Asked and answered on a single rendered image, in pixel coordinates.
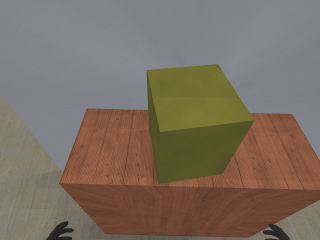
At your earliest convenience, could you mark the pedestal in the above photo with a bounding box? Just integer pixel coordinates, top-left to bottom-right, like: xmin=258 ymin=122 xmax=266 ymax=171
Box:
xmin=59 ymin=108 xmax=320 ymax=238

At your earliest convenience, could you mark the robot right hand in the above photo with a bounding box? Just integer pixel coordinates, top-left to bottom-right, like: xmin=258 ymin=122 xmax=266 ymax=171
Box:
xmin=263 ymin=223 xmax=290 ymax=240

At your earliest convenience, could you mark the carton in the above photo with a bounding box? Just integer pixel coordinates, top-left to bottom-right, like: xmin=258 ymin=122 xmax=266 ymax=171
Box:
xmin=146 ymin=64 xmax=254 ymax=184

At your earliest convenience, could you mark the robot left hand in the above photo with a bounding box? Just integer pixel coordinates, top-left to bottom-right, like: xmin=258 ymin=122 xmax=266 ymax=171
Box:
xmin=46 ymin=221 xmax=74 ymax=240

